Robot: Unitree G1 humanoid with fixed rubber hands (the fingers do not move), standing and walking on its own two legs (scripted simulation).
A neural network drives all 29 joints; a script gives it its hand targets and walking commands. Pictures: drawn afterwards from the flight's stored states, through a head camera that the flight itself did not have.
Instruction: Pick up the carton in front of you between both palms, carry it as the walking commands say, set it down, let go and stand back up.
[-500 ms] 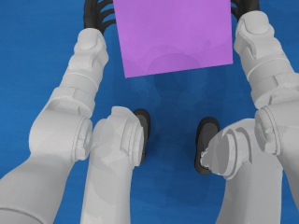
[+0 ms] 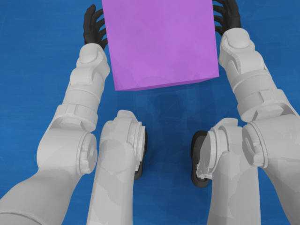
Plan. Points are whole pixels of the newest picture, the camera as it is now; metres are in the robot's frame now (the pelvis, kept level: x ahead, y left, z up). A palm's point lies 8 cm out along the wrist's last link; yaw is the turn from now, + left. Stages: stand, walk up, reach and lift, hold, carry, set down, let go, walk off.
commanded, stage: reach and lift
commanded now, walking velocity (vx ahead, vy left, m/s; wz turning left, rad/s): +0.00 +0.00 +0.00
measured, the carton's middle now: (162, 47) +0.51 +0.04 -0.19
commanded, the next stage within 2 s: none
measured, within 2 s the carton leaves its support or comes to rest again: neither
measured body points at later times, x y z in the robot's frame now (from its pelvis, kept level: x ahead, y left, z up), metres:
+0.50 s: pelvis +0.02 +0.00 +0.12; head +0.25 +0.00 +0.51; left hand +0.48 +0.19 +0.06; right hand +0.50 -0.12 +0.06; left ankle +0.13 +0.12 -0.34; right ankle +0.12 -0.12 -0.34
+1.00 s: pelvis +0.07 +0.00 +0.27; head +0.19 +0.00 +0.70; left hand +0.45 +0.17 +0.23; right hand +0.46 -0.13 +0.23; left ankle +0.13 +0.12 -0.34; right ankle +0.12 -0.12 -0.34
